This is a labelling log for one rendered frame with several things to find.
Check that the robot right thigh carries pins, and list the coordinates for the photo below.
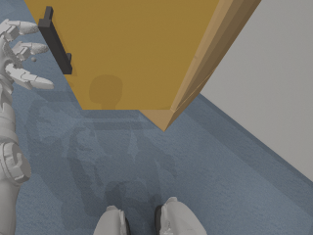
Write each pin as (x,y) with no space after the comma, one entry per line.
(180,219)

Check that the robot left forearm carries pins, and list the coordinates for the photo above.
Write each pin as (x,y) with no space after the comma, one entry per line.
(7,113)

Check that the cupboard door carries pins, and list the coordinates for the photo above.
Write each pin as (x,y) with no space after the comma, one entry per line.
(127,54)

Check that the left robot upper arm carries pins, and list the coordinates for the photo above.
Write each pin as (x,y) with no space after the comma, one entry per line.
(14,171)

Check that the handle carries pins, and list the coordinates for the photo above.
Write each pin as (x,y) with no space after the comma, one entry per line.
(53,41)

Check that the robot left hand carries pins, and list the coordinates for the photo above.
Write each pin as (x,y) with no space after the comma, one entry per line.
(20,52)

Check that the right robot shin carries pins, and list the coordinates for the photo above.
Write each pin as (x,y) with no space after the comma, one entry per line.
(163,230)

